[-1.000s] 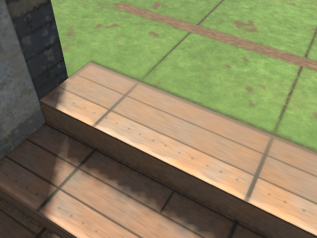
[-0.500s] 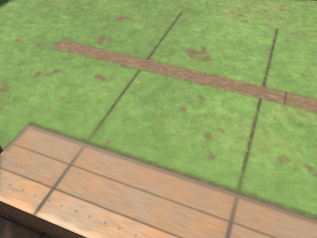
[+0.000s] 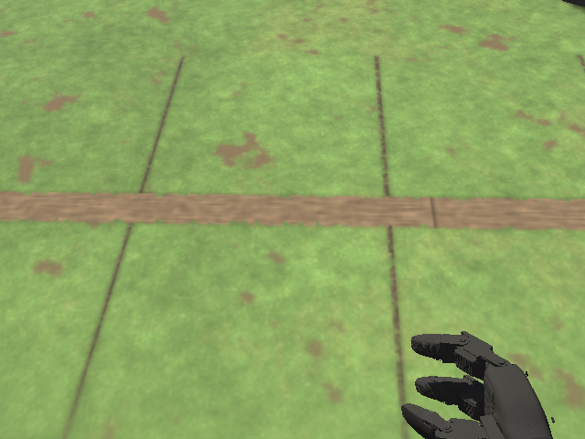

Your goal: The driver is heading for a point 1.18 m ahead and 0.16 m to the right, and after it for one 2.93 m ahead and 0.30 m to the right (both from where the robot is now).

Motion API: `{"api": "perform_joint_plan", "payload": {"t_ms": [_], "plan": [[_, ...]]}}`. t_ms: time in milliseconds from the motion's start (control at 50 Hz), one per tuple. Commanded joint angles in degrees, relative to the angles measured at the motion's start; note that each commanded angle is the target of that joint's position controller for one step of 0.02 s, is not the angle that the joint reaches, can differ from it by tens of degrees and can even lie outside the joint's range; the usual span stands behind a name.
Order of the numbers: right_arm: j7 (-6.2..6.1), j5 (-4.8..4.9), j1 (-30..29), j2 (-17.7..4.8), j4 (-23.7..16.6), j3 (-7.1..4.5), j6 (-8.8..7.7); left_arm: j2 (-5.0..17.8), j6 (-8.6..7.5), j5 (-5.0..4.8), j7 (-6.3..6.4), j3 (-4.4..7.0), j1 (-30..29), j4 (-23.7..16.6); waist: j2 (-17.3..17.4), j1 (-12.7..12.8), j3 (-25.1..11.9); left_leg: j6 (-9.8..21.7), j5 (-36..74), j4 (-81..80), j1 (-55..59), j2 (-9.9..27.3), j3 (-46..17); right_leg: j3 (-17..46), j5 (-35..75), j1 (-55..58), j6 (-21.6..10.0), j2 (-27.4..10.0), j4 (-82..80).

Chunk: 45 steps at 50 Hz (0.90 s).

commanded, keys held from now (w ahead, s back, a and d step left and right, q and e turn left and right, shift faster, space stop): w+e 0.52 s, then w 0.48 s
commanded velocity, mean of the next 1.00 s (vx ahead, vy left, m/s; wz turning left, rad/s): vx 0.50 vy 0.00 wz -0.43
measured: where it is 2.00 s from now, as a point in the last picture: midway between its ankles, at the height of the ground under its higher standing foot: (418, 204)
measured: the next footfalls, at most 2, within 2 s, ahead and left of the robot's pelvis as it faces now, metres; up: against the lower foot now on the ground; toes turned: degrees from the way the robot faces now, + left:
right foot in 0.58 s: +0.41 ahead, -0.19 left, +0.00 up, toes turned -23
left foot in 1.10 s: +0.83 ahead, -0.12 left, +0.00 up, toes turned -21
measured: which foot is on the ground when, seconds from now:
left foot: down 0.00-0.58, up 0.60-1.00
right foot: up 0.00-0.56, down 0.58-1.00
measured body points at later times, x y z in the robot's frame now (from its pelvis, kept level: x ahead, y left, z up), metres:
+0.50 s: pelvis +0.26 -0.03 +0.12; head +0.27 -0.04 +0.56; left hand +0.52 +0.11 +0.03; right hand +0.19 -0.29 -0.02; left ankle +0.15 +0.11 -0.62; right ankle +0.37 -0.19 -0.58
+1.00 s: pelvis +0.53 -0.14 +0.12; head +0.55 -0.16 +0.57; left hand +0.66 +0.10 +0.00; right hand +0.65 -0.42 +0.02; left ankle +0.78 -0.08 -0.57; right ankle +0.37 -0.18 -0.62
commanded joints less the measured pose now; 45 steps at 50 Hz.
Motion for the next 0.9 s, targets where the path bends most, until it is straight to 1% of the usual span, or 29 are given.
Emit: {"api": "perform_joint_plan", "payload": {"t_ms": [20, 40, 60, 80, 100, 120, 140, 160, 200, 220, 240, 300, 360, 440, 460, 500, 520, 540, 560, 580, 600, 620, 640, 660, 680, 700, 760, 820, 900], "plan": [[-3.04, 0.61, 19.9, -14.7, 1.9, -7.27, 1.73, 7.2, -3.96, 0.97, -3.54, 2.81, -5.8, -10.6, 19.4, -9.2, -22.6, 14.0, -9.9, -50.2, 54.7, 22.6, -69.2, 0.8, -0.4, -34.5, 2.9, 3.3, 57.6], [-2.93, 2.08, 16.4, -8.2, 4.5, -5.69, 2.58, 4.9, -2.97, -0.14, -3.96, 2.03, -12.2, -14.4, 10.4, -6.2, -10.2, 10.7, -15.7, -47.4, 42.2, 20.6, -54.9, -5.7, -0.8, -39.0, 2.6, 0.7, 62.2], [-2.39, 1.46, 16.1, -3.2, 9.0, -4.36, 2.67, 2.6, -1.69, -0.45, -4.07, 1.13, -16.3, -16.9, 1.9, -2.9, -2.7, 8.1, -19.6, -44.5, 31.8, 19.2, -43.3, -9.0, -0.7, -41.5, 0.2, -2.2, 66.0], [-1.95, 0.17, 14.2, -2.2, 11.4, -4.38, 2.04, 4.6, -0.65, -0.51, -3.75, 1.78, -16.1, -17.6, -0.7, 0.1, 0.7, 5.3, -14.2, -43.8, 26.0, 16.6, -32.1, -9.1, -0.5, -40.1, -1.3, -5.3, 64.4], [-1.14, -0.39, 12.9, -0.5, 13.3, -4.02, 1.63, 2.9, 0.21, -1.45, -3.63, 1.23, -12.6, -17.0, 1.8, 2.7, 2.1, 4.0, -11.2, -44.7, 23.8, 15.5, -26.1, -9.0, -2.2, -40.0, -2.6, -6.1, 67.3], [-0.39, -0.04, 13.0, -0.3, 15.4, -4.23, 1.23, 1.4, 0.64, -2.27, -3.26, 0.69, -10.6, -16.6, 2.1, 3.9, 3.4, 2.9, -8.3, -46.4, 23.3, 14.1, -20.0, -8.5, -2.1, -40.8, -3.7, -6.9, 66.0], [0.49, 0.66, 13.5, -0.9, 17.3, -4.64, 1.16, -0.2, 0.76, -2.36, -3.03, -0.10, -11.0, -17.2, 2.3, 4.5, 4.5, 1.4, -4.1, -46.6, 23.4, 12.7, -14.2, -8.5, 0.1, -43.5, -4.1, -7.4, 63.6], [0.95, 0.67, 14.0, -1.4, 18.7, -4.76, 1.22, -0.1, 1.00, -2.33, -2.65, -0.33, -12.4, -17.6, 2.3, 4.6, 5.4, 0.9, -2.3, -48.3, 23.4, 12.0, -10.8, -8.1, 1.6, -45.6, -4.0, -7.4, 61.2], [0.31, 0.67, 12.4, -5.8, 18.8, -5.79, 1.18, 3.4, 0.82, -0.62, -2.13, -0.04, -17.7, -19.7, 2.5, 4.1, 5.9, 2.0, 3.6, -53.3, 21.4, 9.0, -2.3, -11.2, 8.1, -42.1, -0.7, -7.5, 43.5], [-0.20, 0.38, 11.9, -7.6, 18.3, -5.95, 0.72, 6.2, 0.41, -0.03, -2.11, 0.99, -18.8, -19.7, 3.3, 3.4, 3.4, 3.1, 8.6, -55.5, 25.3, 9.4, -1.4, -12.5, 11.2, -41.1, 1.0, -8.1, 40.0], [-0.79, 0.07, 12.1, -9.7, 18.2, -6.36, 0.12, 7.4, 0.27, -0.14, -2.02, 1.53, -19.1, -19.7, 4.3, 3.2, 1.9, 3.8, 11.4, -56.2, 28.6, 10.5, -1.2, -12.3, 12.8, -41.8, 2.5, -9.2, 37.9], [-1.97, 0.35, 16.1, -13.4, 17.8, -7.44, 0.17, 8.2, 0.20, -1.38, -2.44, 2.07, -24.5, -20.5, 2.1, -1.1, 0.1, 4.7, 13.6, -55.9, 41.9, 13.1, -0.8, -13.6, 14.1, -46.4, 3.1, -11.4, 27.9], [-2.87, 1.04, 20.7, -15.0, 18.3, -8.38, 1.53, 7.1, 0.30, -1.90, -3.45, 2.05, -33.0, -22.7, 2.8, -5.7, 2.1, 4.9, 12.6, -57.2, 51.5, 17.0, -0.7, -15.9, 12.5, -48.6, 3.2, -12.9, 16.5], [-2.63, 2.07, 21.5, -16.2, 17.5, -9.43, 3.05, 7.0, 0.55, -2.47, -4.41, 2.59, -36.9, -23.6, 4.0, -7.6, 6.9, 4.3, 12.2, -57.8, 57.2, 17.9, 2.4, -19.7, 5.2, -45.3, 3.0, -12.5, 4.8], [-2.36, 2.20, 21.0, -16.7, 17.4, -9.69, 3.46, 7.0, 0.59, -2.52, -4.63, 2.76, -36.7, -23.5, 4.1, -7.3, 7.7, 3.9, 15.5, -56.8, 57.4, 17.3, 3.9, -21.4, 3.6, -42.6, 2.4, -11.6, 2.1], [-1.84, 3.08, 20.3, -18.6, 17.5, -10.38, 4.07, 8.5, 0.61, -1.97, -4.83, 3.84, -34.0, -23.0, 5.9, -5.3, 6.5, 3.3, 36.2, -51.3, 57.9, 16.8, 6.0, -25.1, -0.1, -34.5, 0.7, -7.8, -1.3], [-1.81, 3.64, 19.6, -19.7, 17.7, -10.72, 4.49, 9.6, 0.67, -1.89, -4.76, 4.69, -30.0, -22.5, 7.6, -2.7, 4.2, 2.8, 49.0, -45.6, 58.6, 16.5, 7.0, -26.3, -2.4, -29.1, -0.7, -5.4, -2.5], [-1.76, 4.18, 18.4, -20.4, 17.8, -10.93, 4.96, 11.2, 0.49, -1.85, -4.67, 6.02, -22.7, -20.6, 7.8, 1.8, 0.4, 2.0, 56.9, -36.2, 57.4, 15.2, 8.2, -26.9, -1.2, -19.5, -2.9, -2.7, -7.0], [-1.85, 4.29, 19.1, -19.5, 17.8, -10.58, 4.94, 14.8, 0.34, -1.62, -3.89, 8.10, -13.5, -18.0, 6.7, 5.7, -5.0, 0.3, 53.3, -24.8, 52.0, 12.6, 8.6, -25.4, 3.3, -4.9, -5.0, -0.4, -11.7], [-1.87, 2.30, 18.8, -15.6, 16.4, -9.35, 4.31, 19.4, 0.48, -1.09, -2.69, 9.65, -7.0, -16.7, -0.2, 7.5, -9.0, -2.1, 23.1, -8.2, 34.2, 10.4, 7.0, -10.5, 7.0, 12.2, -7.8, -10.2, -9.9], [-1.65, 1.96, 21.2, -9.7, 12.4, -7.25, 2.27, 24.1, -0.51, -1.07, -2.47, 9.72, -10.1, -17.8, -14.0, 1.3, -14.9, -5.7, -12.7, 11.9, 11.8, -1.3, 0.1, 22.4, -1.8, 25.9, -18.7, -24.4, -18.6], [-0.81, 4.24, 15.9, -13.8, 12.2, -8.13, 0.15, 18.0, -1.31, -0.77, -2.85, 8.12, -8.2, -17.5, -5.2, 5.1, -18.1, -5.4, -11.4, 16.8, 6.9, -0.4, -11.5, 26.8, -2.9, 25.0, -17.9, -26.4, -25.6], [-0.39, 5.94, 11.7, -14.2, 10.8, -8.23, -0.53, 15.6, -1.97, -0.44, -3.04, 7.42, -9.3, -16.8, -4.6, 4.9, -11.6, -4.1, -6.7, 16.6, 4.2, 2.1, -11.4, 16.5, 2.5, 19.5, -14.9, -24.6, -24.3], [-0.75, 4.88, 11.3, -13.7, 11.2, -8.04, -0.63, 13.8, -2.44, -0.83, -3.14, 6.69, -13.2, -17.1, -1.4, 2.3, -7.5, -3.6, -2.0, 12.7, 6.5, 4.7, -11.7, 8.6, 8.6, 10.8, -12.5, -22.1, -23.7], [-0.85, 3.54, 11.4, -14.1, 11.6, -8.32, -0.29, 11.5, -2.81, -0.85, -3.01, 5.90, -16.1, -17.5, -1.8, 0.6, -5.6, -3.5, 0.6, 9.1, 9.3, 6.2, -12.2, 3.3, 11.9, 4.5, -11.1, -19.6, -24.3], [-0.70, 3.44, 13.2, -14.4, 12.2, -8.65, 0.45, 10.4, -3.19, -0.28, -2.73, 5.34, -17.7, -17.9, -1.8, -1.0, -4.4, -3.3, 2.4, 7.1, 12.1, 7.1, -12.7, 0.4, 13.4, 0.4, -10.4, -18.4, -25.7], [-0.39, 2.83, 13.5, -13.2, 12.1, -8.76, 2.18, 11.9, -4.15, -0.32, -2.17, 5.40, -16.7, -17.1, -0.6, -2.6, -1.9, -4.5, 5.0, 0.6, 11.5, 7.5, -11.9, -3.3, 17.6, -3.6, -10.1, -17.4, -29.0], [-0.13, 2.01, 7.5, -11.3, 10.7, -7.96, 2.54, 13.1, -4.08, -0.19, -1.08, 5.52, -14.2, -15.7, -1.2, -1.3, 1.4, -5.9, 13.3, -9.9, 8.2, 7.1, -11.1, -8.1, 21.4, -5.2, -9.0, -15.8, -30.4], [1.01, 2.66, -0.5, -9.5, 9.5, -6.96, 1.90, 14.3, -3.89, -0.62, -0.50, 5.69, -10.8, -13.8, -2.8, 2.0, 3.3, -5.6, 24.7, -26.7, 12.7, 3.9, -8.2, -12.2, 17.0, -5.4, -6.7, -14.0, -31.3]]}}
